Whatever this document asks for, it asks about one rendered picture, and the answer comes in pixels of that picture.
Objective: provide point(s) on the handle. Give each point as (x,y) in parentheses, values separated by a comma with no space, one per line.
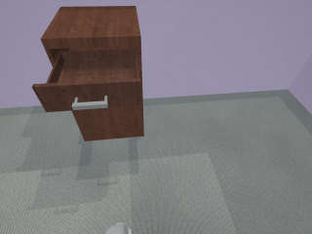
(89,104)

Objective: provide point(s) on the left robot thigh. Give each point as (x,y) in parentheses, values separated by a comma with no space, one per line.
(119,229)

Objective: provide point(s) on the drawer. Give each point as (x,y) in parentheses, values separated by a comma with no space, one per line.
(90,76)

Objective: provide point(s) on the cabinet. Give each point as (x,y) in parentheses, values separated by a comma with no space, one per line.
(97,28)

